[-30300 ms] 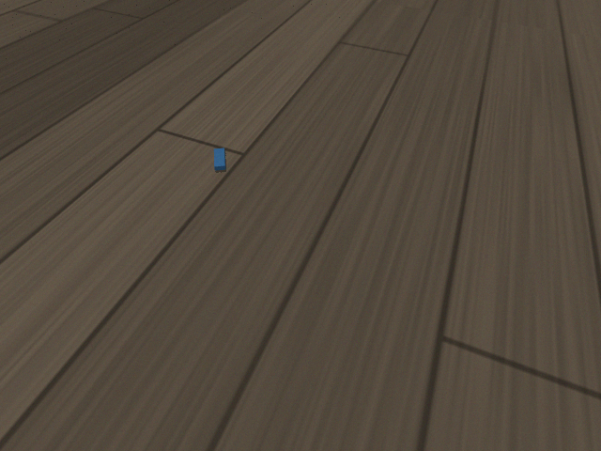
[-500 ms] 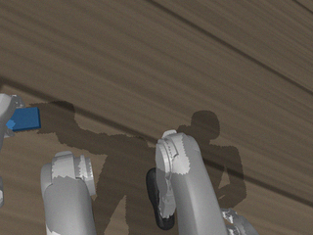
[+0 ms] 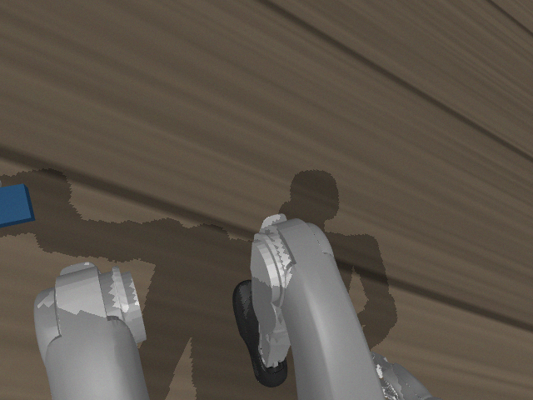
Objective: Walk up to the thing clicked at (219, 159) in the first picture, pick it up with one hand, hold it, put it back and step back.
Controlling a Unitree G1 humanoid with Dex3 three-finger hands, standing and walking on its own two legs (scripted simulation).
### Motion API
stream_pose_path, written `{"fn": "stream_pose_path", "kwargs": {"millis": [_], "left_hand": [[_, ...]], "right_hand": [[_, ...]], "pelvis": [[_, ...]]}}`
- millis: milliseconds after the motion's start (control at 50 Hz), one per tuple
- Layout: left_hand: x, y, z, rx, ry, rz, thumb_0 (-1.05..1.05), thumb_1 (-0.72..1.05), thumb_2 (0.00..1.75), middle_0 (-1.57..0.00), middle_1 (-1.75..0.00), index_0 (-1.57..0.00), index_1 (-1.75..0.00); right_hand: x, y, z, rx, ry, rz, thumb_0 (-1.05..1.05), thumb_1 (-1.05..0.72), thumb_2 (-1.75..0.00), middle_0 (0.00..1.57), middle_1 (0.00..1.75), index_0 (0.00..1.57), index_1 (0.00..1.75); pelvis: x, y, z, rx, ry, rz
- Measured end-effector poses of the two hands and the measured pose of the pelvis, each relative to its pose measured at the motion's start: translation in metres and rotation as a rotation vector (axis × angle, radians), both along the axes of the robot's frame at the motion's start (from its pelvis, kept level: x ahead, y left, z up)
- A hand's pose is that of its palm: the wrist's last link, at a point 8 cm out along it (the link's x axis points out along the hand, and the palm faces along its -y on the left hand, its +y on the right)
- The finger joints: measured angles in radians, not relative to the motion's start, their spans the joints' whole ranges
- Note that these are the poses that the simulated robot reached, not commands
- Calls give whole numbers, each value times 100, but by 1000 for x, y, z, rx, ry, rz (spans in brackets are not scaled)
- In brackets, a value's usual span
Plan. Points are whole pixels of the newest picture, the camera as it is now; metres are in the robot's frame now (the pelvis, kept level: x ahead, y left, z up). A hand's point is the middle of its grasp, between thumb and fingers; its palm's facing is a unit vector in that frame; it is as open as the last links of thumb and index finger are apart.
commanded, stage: rest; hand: left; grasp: from above
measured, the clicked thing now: out of the picture +0.42 +0.31 -0.26
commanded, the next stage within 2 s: open in 0.78 s
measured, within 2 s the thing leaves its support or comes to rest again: rests again in 0.22 s
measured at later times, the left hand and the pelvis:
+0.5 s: hand out of the picture +0.41 +0.30 -0.24, palm faces -0.45 -0.11 -0.88, open 8.3 cm; pelvis +0.00 +0.01 +0.00, yaw -2 degrees
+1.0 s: hand out of the picture +0.41 +0.30 -0.24, palm faces -0.45 -0.10 -0.88, open 8.4 cm; pelvis -0.01 +0.01 +0.00, yaw -3 degrees
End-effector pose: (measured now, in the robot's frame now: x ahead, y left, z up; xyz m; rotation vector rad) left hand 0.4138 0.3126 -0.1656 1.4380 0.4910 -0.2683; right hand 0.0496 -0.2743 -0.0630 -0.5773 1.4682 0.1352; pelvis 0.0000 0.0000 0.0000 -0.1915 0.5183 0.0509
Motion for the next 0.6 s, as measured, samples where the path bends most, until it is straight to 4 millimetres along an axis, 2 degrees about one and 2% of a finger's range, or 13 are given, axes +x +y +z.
{"fn": "stream_pose_path", "kwargs": {"millis": [300,600], "left_hand": [[1,-6,-11,3,-17,-29,1,22,26,-95,-20,-94,-20],[4,-4,-17,10,-10,-2,1,22,27,-94,-20,-94,-21]], "right_hand": [[-2,8,8,14,-1,51,0,-91,-90,20,30,20,29],[-5,15,12,51,3,95,0,-91,-90,20,30,20,29]], "pelvis": [[-1,4,-3,-22,-26,-10],[-4,6,-2,-37,-41,-16]]}}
